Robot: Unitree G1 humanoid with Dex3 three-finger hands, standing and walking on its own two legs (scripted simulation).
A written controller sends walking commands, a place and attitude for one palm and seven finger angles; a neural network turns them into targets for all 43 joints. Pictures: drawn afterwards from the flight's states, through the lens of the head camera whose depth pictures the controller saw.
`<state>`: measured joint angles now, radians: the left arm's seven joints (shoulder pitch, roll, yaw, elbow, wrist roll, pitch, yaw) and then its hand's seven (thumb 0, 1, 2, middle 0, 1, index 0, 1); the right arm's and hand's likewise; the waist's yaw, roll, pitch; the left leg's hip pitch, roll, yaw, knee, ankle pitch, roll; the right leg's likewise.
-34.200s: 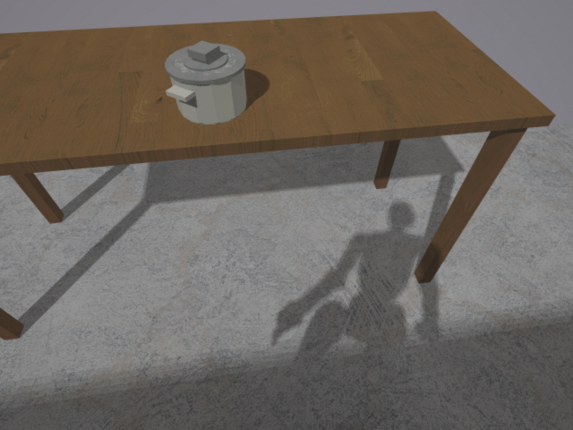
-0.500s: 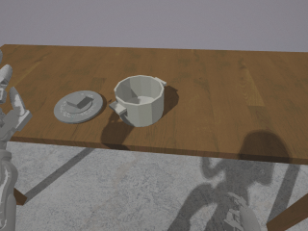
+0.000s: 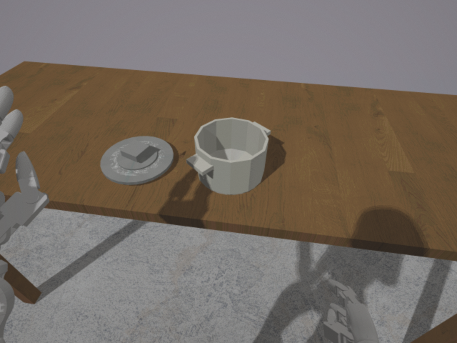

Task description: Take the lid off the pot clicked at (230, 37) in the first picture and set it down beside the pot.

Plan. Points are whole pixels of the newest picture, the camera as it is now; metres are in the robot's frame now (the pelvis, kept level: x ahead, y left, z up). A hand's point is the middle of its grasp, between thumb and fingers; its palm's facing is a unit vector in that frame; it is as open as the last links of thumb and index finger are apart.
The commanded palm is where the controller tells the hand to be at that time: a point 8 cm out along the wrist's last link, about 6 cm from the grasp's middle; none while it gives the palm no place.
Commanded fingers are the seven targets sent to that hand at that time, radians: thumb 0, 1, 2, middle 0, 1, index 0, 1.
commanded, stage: step back with the hand held close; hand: left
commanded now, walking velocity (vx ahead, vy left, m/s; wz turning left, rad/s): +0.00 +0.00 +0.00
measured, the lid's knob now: (135, 150) +0.49 +0.29 +0.06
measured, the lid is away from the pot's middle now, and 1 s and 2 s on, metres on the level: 0.23 0.23 0.23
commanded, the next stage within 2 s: stop stepping back and stand still in 1.30 s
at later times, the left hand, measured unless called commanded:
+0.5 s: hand (70, 211) +0.19 +0.22 +0.22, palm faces +0.28 -0.79 -0.54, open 7.4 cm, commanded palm +0.12 +0.29 +0.25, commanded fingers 0.00 0.90 0.90 -0.20 -0.30 -0.20 -0.30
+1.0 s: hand out of the picture +0.10 +0.25 +0.23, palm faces +0.44 -0.78 -0.44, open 7.4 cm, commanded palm +0.04 +0.30 +0.25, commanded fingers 0.00 0.90 0.90 -0.20 -0.30 -0.20 -0.30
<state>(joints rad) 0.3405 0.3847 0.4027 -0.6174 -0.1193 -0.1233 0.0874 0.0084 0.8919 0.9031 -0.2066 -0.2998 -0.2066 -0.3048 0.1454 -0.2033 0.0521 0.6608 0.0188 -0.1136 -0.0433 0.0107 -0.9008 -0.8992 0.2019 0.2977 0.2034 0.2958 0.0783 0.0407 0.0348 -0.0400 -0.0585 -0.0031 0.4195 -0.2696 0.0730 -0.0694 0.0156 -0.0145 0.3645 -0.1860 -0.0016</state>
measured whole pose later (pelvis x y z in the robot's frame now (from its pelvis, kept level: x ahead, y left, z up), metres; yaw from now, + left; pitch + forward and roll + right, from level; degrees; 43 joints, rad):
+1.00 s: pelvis -0.09 +0.01 -0.01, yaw +1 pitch +2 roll -3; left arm 0.54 0.48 0.53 -0.82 -0.06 -0.24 0.15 0.01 0.89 0.90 -0.21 -0.30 -0.21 -0.31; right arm 0.25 -0.20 -0.02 0.56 0.01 -0.06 -0.07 0.01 -0.90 -0.90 0.20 0.30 0.20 0.30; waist -0.02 -0.03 0.00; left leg -0.39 -0.01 -0.01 0.63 -0.28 0.06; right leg -0.41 0.03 0.00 0.76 -0.33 0.01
